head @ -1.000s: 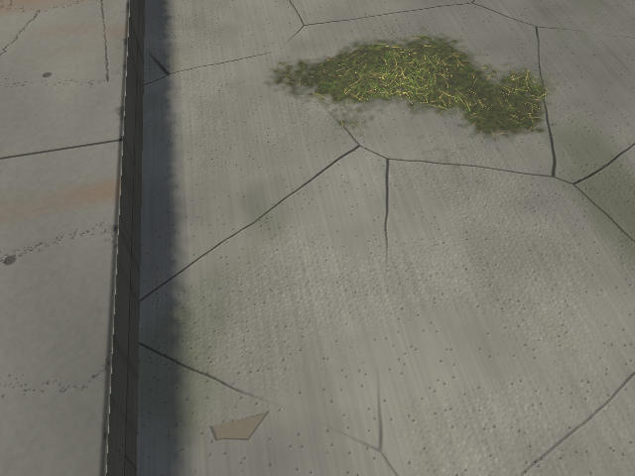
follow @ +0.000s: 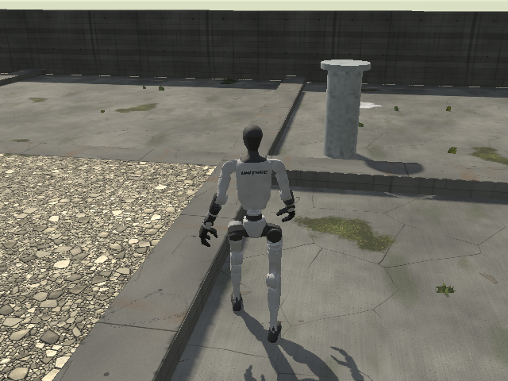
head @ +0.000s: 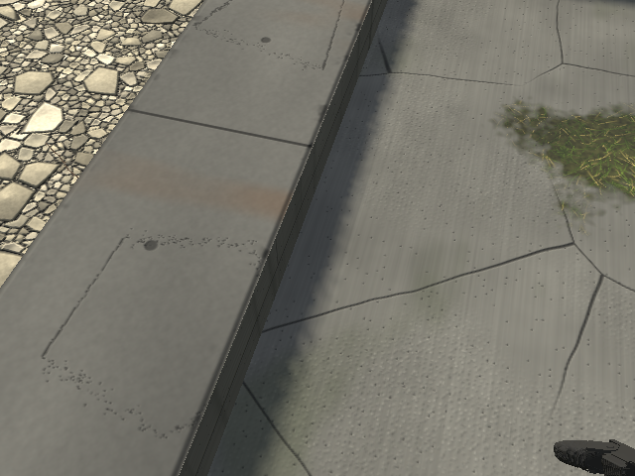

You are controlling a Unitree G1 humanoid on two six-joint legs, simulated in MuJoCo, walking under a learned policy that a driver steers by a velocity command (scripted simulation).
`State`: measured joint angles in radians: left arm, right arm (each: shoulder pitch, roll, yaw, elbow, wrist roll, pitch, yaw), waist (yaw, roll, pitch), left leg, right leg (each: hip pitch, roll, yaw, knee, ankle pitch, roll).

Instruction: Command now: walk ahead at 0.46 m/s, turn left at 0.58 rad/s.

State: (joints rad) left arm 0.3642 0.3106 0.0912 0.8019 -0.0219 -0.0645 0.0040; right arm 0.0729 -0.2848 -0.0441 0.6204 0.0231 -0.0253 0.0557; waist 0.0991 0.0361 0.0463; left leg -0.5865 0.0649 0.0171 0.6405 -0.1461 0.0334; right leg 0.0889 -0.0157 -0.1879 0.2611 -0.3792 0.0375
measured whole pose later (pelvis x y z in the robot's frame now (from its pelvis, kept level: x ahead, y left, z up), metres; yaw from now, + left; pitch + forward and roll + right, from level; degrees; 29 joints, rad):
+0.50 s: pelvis +0.28 +0.03 +0.01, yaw +17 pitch +2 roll +1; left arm 0.05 0.27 0.01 0.65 0.04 -0.04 -0.03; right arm 0.41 -0.31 -0.07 0.75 -0.02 -0.02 0.00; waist -0.09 -0.05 0.03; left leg -0.07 -0.12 -0.21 0.44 -0.38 0.06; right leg -0.53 -0.02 0.03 0.57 -0.05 0.03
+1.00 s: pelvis +0.47 +0.09 +0.00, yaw +35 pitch +1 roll -1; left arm 0.34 0.26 0.03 0.77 0.01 -0.04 0.00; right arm 0.14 -0.24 -0.03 0.66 -0.03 0.00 0.03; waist 0.03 -0.01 -0.01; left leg -0.32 -0.04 0.05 0.62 -0.26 0.11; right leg -0.15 -0.07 -0.25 0.66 -0.40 -0.02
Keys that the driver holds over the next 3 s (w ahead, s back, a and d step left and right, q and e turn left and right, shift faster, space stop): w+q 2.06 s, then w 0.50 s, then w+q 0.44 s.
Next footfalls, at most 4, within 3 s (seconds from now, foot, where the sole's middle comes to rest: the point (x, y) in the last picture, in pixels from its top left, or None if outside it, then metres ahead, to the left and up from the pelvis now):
0.04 left None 0.18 0.11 -0.76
0.54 right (373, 456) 0.48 -0.03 -0.76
1.00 left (273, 449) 0.47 0.17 -0.76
1.50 right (241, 217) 0.92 0.30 -0.58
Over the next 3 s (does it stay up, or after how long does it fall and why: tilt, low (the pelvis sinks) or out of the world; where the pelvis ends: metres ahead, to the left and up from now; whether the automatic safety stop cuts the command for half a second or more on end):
stays up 1.09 0.95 0.20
